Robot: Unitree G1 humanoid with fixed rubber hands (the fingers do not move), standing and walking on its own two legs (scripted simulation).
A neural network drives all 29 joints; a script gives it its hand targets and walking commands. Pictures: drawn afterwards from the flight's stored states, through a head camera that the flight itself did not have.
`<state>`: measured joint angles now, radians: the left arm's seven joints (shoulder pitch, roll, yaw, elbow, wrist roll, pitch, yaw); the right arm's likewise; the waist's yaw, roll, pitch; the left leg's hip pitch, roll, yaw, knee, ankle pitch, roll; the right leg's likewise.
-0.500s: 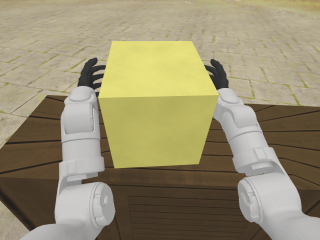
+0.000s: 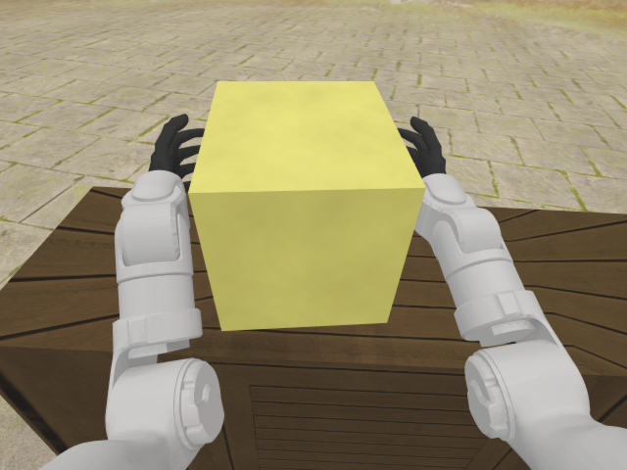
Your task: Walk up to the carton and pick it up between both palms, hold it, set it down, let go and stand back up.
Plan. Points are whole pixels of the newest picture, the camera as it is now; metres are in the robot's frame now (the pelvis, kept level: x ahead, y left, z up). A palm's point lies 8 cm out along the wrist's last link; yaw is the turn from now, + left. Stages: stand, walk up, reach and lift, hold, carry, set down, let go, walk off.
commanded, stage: hold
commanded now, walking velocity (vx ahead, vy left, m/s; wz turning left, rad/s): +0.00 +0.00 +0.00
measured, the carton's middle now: (301, 200) +0.40 +0.00 +0.18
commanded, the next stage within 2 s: none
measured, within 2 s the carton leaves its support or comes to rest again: neither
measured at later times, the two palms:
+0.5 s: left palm (175, 178) +0.37 +0.15 +0.24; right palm (431, 183) +0.36 -0.16 +0.23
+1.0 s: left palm (173, 177) +0.37 +0.15 +0.24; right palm (429, 183) +0.37 -0.16 +0.23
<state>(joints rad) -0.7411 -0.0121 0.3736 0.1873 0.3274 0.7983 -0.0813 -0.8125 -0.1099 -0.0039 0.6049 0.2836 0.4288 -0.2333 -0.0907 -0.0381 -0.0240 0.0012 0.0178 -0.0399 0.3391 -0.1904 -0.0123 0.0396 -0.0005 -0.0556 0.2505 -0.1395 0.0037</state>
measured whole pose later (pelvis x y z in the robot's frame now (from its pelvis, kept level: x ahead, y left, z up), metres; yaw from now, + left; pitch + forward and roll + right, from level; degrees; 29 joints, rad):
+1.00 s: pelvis +0.00 +0.00 +0.00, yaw +0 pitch -8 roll -1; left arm -0.76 -0.01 0.36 0.23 0.32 0.75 -0.06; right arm -0.80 -0.11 -0.02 0.63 0.26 0.38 -0.22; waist -0.09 -0.04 -0.03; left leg -0.02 0.02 -0.03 0.34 -0.19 -0.01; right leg 0.02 0.00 -0.04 0.25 -0.13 0.01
